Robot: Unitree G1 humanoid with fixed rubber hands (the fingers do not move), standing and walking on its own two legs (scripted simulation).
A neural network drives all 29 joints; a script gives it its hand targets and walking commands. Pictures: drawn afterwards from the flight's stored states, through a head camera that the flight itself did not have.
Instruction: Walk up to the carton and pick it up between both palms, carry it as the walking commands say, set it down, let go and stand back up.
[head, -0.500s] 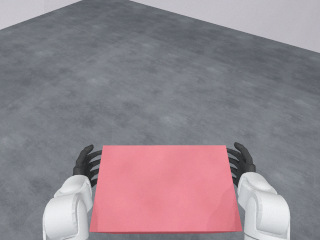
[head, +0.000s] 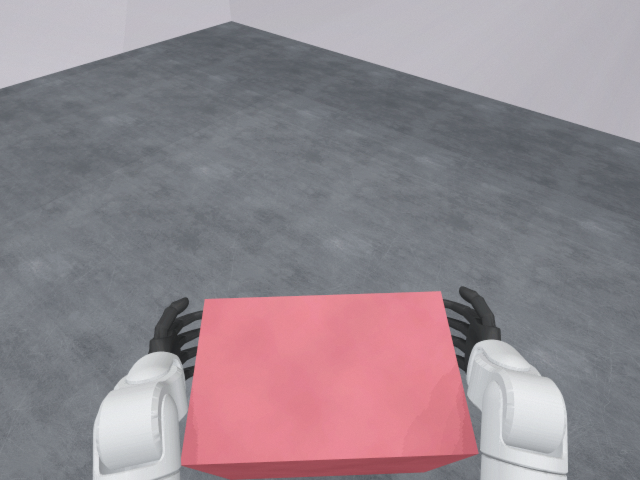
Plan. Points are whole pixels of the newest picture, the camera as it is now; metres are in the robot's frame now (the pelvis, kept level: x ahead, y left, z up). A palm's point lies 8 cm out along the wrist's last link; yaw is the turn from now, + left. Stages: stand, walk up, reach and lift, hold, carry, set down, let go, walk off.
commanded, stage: carry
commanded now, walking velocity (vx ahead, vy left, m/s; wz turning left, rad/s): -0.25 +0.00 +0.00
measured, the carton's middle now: (325, 394) +0.25 +0.00 -0.01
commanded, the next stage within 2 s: none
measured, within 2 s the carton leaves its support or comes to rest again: neither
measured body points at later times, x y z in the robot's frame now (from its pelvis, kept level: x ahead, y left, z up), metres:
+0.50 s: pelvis -0.16 -0.04 +0.01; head -0.17 -0.07 +0.46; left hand +0.11 +0.12 +0.09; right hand +0.09 -0.24 +0.08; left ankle -0.18 +0.11 -0.64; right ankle -0.13 -0.13 -0.73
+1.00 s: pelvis -0.34 -0.03 +0.00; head -0.34 -0.04 +0.45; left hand -0.07 +0.15 +0.08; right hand -0.06 -0.21 +0.08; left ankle -0.26 +0.10 -0.73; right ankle -0.38 -0.14 -0.72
